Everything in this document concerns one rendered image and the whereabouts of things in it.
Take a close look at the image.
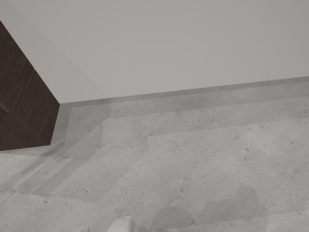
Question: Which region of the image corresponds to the robot left thigh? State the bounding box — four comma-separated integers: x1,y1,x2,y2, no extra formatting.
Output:
106,217,139,232

